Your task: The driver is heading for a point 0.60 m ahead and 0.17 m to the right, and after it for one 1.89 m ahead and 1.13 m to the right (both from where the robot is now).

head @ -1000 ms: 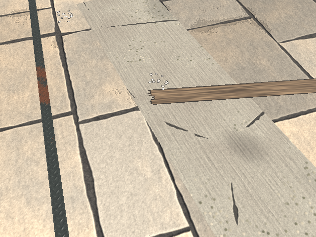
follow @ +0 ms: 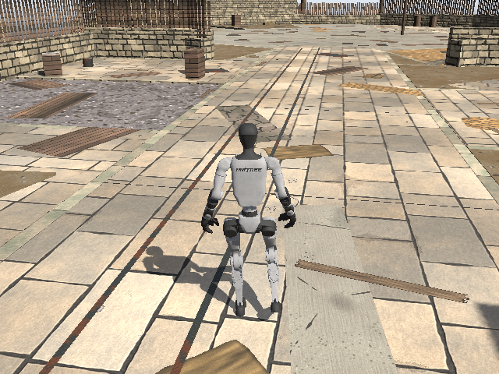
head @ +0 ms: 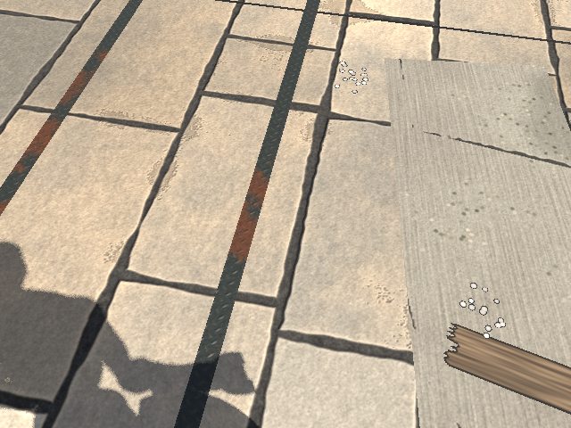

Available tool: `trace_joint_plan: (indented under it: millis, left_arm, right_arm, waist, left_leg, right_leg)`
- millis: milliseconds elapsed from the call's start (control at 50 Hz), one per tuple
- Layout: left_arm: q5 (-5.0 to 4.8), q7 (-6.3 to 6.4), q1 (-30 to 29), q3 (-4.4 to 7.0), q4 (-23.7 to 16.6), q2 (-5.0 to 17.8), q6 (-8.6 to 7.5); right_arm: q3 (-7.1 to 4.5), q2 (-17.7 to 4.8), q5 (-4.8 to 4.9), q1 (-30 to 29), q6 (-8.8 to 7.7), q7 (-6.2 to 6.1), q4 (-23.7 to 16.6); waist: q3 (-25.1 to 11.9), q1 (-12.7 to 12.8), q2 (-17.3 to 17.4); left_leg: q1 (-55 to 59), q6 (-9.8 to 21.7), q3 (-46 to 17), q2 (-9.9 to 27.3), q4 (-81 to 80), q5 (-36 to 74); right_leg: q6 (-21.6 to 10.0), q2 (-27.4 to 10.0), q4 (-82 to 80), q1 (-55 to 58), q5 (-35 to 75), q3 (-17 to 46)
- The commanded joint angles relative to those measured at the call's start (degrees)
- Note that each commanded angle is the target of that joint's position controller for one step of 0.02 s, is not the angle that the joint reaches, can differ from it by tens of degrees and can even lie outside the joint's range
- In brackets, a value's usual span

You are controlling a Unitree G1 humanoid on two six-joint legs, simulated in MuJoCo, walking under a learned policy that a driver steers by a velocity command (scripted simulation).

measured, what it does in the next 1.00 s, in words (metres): walks ahead, turning right: right foot, then left foot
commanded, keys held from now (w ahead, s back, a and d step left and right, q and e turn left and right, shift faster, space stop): w+e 0.66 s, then e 0.18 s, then no key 0.16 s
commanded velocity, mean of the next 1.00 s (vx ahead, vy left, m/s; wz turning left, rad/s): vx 0.42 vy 0.00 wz -0.39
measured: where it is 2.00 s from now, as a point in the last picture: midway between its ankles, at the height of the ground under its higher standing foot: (356, 374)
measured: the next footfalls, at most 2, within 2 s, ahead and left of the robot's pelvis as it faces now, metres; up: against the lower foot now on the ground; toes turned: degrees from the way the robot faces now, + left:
right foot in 0.42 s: +0.39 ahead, -0.17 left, +0.00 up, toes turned -12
left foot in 0.88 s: +0.70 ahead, -0.07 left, +0.00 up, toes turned -30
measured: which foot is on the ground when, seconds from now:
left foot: down 0.00-0.44, up 0.46-0.86, down 0.88-1.00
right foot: up 0.00-0.40, down 0.42-0.88, up 0.90-1.00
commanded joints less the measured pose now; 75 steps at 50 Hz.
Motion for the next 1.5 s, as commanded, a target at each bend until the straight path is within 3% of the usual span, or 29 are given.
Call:
trace_joint_plan:
  millis: [20,180,300,360,400,420,440,460,480,500,520,600,680,760,840,860,880,900,920,960,1000,1040,1100,1200,1220,1240,1260,1300,1500]
  left_arm:
    - [0.35,0.12,5.31,1.56,-1.41,5.23,1.17]
    - [-0.16,-0.74,-5.49,0.7,-4.15,2.56,1.52]
    - [-0.13,-3.2,-12.43,-0.11,-8.43,1.21,1.14]
    - [-0.01,-4.22,-10.77,0.41,-10.09,2.38,1.33]
    - [0.06,-3.95,-0.98,2.27,-8.79,5.98,1.8]
    - [0.07,-3.16,8.11,3.94,-7.08,9.4,1.96]
    - [0.42,-2.06,13.9,5.52,-6.47,15.71,2.22]
    - [0.04,-2.21,14.05,4.75,-7.0,14.39,1.73]
    - [0.36,-1.99,13.18,3.8,-7.1,10.36,1.84]
    - [0.21,-1.78,9.51,3.23,-7.75,8.42,1.93]
    - [0.06,-1.79,5.47,2.79,-8.74,7.32,2.13]
    - [0.64,-1.12,0.53,2.34,-10.61,6.58,2.09]
    - [0.12,0.16,2.59,2.95,-9.42,8.62,2.55]
    - [-0.32,1.09,6.61,3.32,-7.72,9.2,4.52]
    - [-0.23,2.01,3.33,3.17,-9.24,7.73,5.77]
    - [-0.02,1.99,2.01,2.73,-10.06,6.22,5.67]
    - [1.04,1.96,2.47,1.51,-11.65,2.75,5.33]
    - [1.12,1.63,15.29,0.66,-10.44,0.18,4.93]
    - [0.3,1.24,19.26,1.35,-8.66,6.29,5.07]
    - [-0.05,1.91,7.12,2.45,-9.23,9.44,7.15]
    - [0.41,2.15,4.24,2.08,-10.3,6.89,8.69]
    - [0.79,2.05,6.09,0.92,-9.68,2.94,8.66]
    - [1.34,1.82,4.87,0.23,-9.27,1.93,8.0]
    - [1.82,1.03,2.98,0.59,-8.96,2.7,8.38]
    - [2.69,1.11,2.1,0.63,-9.96,3.9,8.26]
    - [3.04,1.48,1.18,1.16,-11.09,7.41,8.25]
    - [2.85,1.15,-0.42,0.99,-9.52,6.13,8.05]
    - [3.31,0.62,-2.38,-0.17,-9.92,1.75,7.03]
    - [1.98,1.23,1.2,0.01,-9.02,1.92,5.73]
  right_arm:
    - [-1.33,-5.59,-0.59,-0.25,-2.35,-0.24,-2.88]
    - [-1.3,-7.17,-0.92,3.82,-3.19,-1.87,1.84]
    - [-1.63,-8.02,-0.37,7.1,-1.68,-2.62,5.11]
    - [-2.08,-9.98,-0.08,5.28,-0.35,-3.52,4.71]
    - [-2.31,-11.49,-0.01,4.09,0.49,-4.29,4.18]
    - [-2.0,-11.22,0.14,3.18,0.35,-4.6,3.58]
    - [0.03,-5.1,-1.47,8.09,-1.02,-4.04,1.23]
    - [1.25,-3.54,-1.5,8.93,-3.34,-2.67,0.5]
    - [0.08,-7.99,0.81,2.9,-4.96,-1.58,-0.69]
    - [0.35,-8.08,1.56,-0.68,-5.69,-1.28,-2.1]
    - [0.29,-7.54,0.47,-1.71,-5.76,-1.6,-2.09]
    - [-0.25,-6.52,-1.33,1.57,-3.09,-2.42,-1.96]
    - [0.7,-4.14,-1.56,-6.23,-2.57,-2.97,-4.02]
    - [0.49,-4.49,-0.77,-11.98,-3.09,-2.28,-5.48]
    - [-1.09,-7.35,-0.89,-7.79,-3.75,-1.8,-4.67]
    - [-1.46,-8.33,-1.63,-4.17,-4.13,-2.0,-3.92]
    - [-1.95,-11.54,-2.96,1.1,-4.21,-2.5,-3.91]
    - [-1.85,-12.42,-3.91,2.51,-3.27,-2.45,-3.73]
    - [-2.07,-11.13,-1.37,2.31,-2.36,-2.19,-3.34]
    - [-0.11,-5.21,-1.32,-2.75,-0.81,-2.55,-4.92]
    - [0.74,-4.55,-1.68,-6.53,0.15,-2.46,-4.4]
    - [0.53,-4.98,-2.06,-7.7,0.23,-2.29,-3.36]
    - [0.05,-6.21,-1.37,-6.85,0.5,-2.3,-2.02]
    - [0.84,-5.4,-0.26,-6.03,1.68,-2.17,-0.59]
    - [1.44,-3.96,-0.64,-4.36,1.41,-1.98,0.21]
    - [1.73,-3.2,-1.66,-2.72,1.03,-1.6,0.15]
    - [1.91,-1.44,-1.59,-1.61,0.87,-1.64,0.4]
    - [1.36,-3.45,-1.8,-4.31,1.14,-2.03,1.26]
    - [1.16,-3.14,-0.97,-2.94,1.22,-2.59,5.42]
  waist:
    - [-7.0,1.26,3.39]
    - [-0.9,-3.25,3.91]
    - [2.07,-5.89,3.23]
    - [-1.03,-3.41,5.46]
    - [-7.6,2.3,7.11]
    - [-12.27,7.39,4.82]
    - [-19.77,5.68,-7.96]
    - [-27.41,4.34,-11.66]
    - [-22.26,6.83,-6.22]
    - [-14.53,5.37,-1.96]
    - [-9.35,2.56,3.1]
    - [-5.17,-2.41,-0.4]
    - [-3.06,-0.02,-2.23]
    - [-5.67,2.78,-4.79]
    - [-7.49,-0.84,-6.64]
    - [-9.81,-2.74,-5.61]
    - [-17.35,-4.01,1.35]
    - [-24.19,1.29,17.47]
    - [-26.48,1.26,16.22]
    - [-15.27,-1.78,5.89]
    - [-8.41,0.27,6.45]
    - [-7.71,1.57,9.11]
    - [-11.09,0.36,10.22]
    - [-8.28,1.0,8.67]
    - [-7.66,0.7,6.49]
    - [-6.95,-1.61,-0.51]
    - [-6.49,-3.75,-9.08]
    - [-2.47,-2.31,-6.66]
    - [-3.94,-1.22,0.63]
  left_leg:
    - [9.22,10.31,-15.26,16.61,-15.8,18.7]
    - [13.18,4.43,-2.12,14.69,-20.3,17.94]
    - [26.13,3.85,0.84,19.28,-17.06,24.12]
    - [28.48,2.2,3.29,19.73,-8.93,45.86]
    - [26.12,0.49,5.25,18.46,5.71,60.73]
    - [17.12,-1.67,6.54,16.2,19.48,52.72]
    - [-5.65,-5.12,6.37,8.31,42.01,14.48]
    - [-20.9,-6.14,-5.25,-0.36,54.08,-23.1]
    - [-26.81,-4.74,-10.17,4.12,55.36,-19.22]
    - [-27.46,-3.95,-8.93,6.76,50.76,-14.11]
    - [-24.9,-4.26,-7.78,8.92,44.93,-11.36]
    - [-15.84,-7.94,-5.72,11.07,34.49,-6.75]
    - [-13.13,-10.13,-3.94,8.4,17.15,6.73]
    - [-7.44,-9.89,-3.69,3.08,4.83,14.54]
    - [-2.56,-6.7,-6.3,3.14,-2.9,12.3]
    - [3.81,-4.85,-6.12,5.61,-5.76,19.34]
    - [17.88,-0.76,-14.77,16.55,-2.54,36.81]
    - [33.03,10.73,-33.39,30.6,-0.36,53.87]
    - [32.1,13.74,-41.46,33.02,-2.16,35.68]
    - [20.44,8.44,-27.63,24.25,-5.44,17.37]
    - [7.62,6.51,-19.82,19.1,-8.9,14.47]
    - [2.44,6.01,-13.12,15.41,-10.28,18.64]
    - [4.6,7.72,-12.06,16.67,-9.26,23.45]
    - [-0.52,3.85,-12.36,15.03,-8.97,-2.81]
    - [-3.35,0.33,-11.66,13.57,-8.0,-8.5]
    - [-5.39,-3.06,-7.61,9.47,-3.53,-13.33]
    - [1.66,-5.57,-2.2,6.04,-2.15,-9.03]
    - [5.81,-6.57,-2.46,6.23,-0.94,-3.3]
    - [6.45,-5.07,-3.98,7.54,-0.3,4.13]
  right_leg:
    - [0.42,-3.79,-2.39,-6.39,5.5,1.85]
    - [0.06,-0.4,-25.64,-12.03,28.5,1.86]
    - [-2.3,1.76,-34.36,-17.82,23.18,-0.59]
    - [-4.84,5.38,-35.2,-11.64,14.03,-5.51]
    - [-7.69,9.77,-35.9,3.08,10.86,-8.07]
    - [-10.42,8.83,-39.65,18.79,15.54,-3.92]
    - [-19.0,-6.07,-39.19,41.85,17.07,20.55]
    - [-26.59,-13.99,-48.42,53.37,11.56,47.03]
    - [-22.51,-11.66,-50.29,50.75,7.74,39.7]
    - [-19.92,-9.5,-51.13,41.69,9.49,31.39]
    - [-18.16,-7.12,-52.25,32.05,14.51,25.86]
    - [-17.92,-2.37,-56.55,15.19,26.46,17.1]
    - [-14.52,2.2,-55.24,10.01,28.59,10.99]
    - [-10.71,3.14,-48.8,12.88,30.94,13.05]
    - [-7.57,2.31,-38.95,18.78,27.98,20.63]
    - [-5.45,4.79,-33.04,18.04,27.24,18.83]
    - [-2.71,8.6,-18.81,11.68,13.25,14.22]
    - [0.7,16.03,-3.33,-2.18,-24.7,10.72]
    - [2.09,11.25,5.04,-6.69,-21.34,11.09]
    - [4.01,8.1,6.48,-9.53,-12.62,7.36]
    - [4.32,6.14,-0.47,-4.2,-9.82,6.05]
    - [4.39,6.26,-10.97,3.0,-8.1,2.47]
    - [4.03,5.46,-22.83,8.95,-4.07,0.98]
    - [0.28,6.29,-42.46,19.7,8.68,-0.55]
    - [-1.44,3.08,-44.46,22.53,11.51,3.42]
    - [-3.97,-2.83,-45.45,22.38,14.05,9.33]
    - [-5.99,-2.95,-47.9,12.32,0.22,10.17]
    - [-3.41,0.42,-49.75,6.45,-7.94,8.14]
    - [-1.88,3.24,-43.02,12.05,9.73,4.59]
